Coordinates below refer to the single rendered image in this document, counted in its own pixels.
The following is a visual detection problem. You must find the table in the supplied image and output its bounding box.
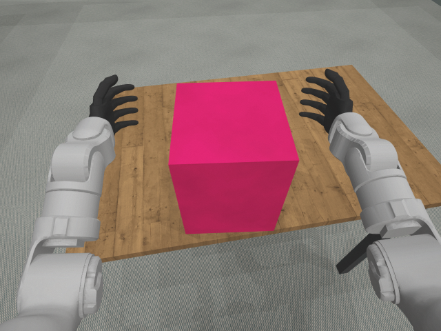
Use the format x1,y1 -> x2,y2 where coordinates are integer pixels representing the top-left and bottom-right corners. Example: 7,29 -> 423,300
65,65 -> 441,274

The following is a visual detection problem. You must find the robot right hand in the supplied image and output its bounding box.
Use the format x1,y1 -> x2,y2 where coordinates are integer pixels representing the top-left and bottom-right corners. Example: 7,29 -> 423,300
299,69 -> 353,134

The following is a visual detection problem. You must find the robot left hand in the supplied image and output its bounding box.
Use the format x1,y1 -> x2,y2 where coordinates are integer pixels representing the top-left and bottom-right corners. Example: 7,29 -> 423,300
89,74 -> 139,135

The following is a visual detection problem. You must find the robot right upper arm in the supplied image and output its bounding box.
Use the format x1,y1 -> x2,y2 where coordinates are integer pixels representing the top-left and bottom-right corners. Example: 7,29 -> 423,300
367,234 -> 441,331

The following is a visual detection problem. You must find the carton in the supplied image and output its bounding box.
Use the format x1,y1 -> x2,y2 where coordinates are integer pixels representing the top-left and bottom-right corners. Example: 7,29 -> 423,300
168,81 -> 299,234

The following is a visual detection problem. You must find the robot left upper arm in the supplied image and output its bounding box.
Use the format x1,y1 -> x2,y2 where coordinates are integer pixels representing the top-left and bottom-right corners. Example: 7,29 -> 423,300
0,253 -> 103,331

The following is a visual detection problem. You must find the left robot forearm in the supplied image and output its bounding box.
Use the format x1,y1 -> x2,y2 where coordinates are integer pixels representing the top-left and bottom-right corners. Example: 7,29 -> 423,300
17,117 -> 116,314

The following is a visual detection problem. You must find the right robot forearm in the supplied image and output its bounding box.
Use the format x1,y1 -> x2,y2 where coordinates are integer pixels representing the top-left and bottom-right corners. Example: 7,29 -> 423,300
328,112 -> 441,245

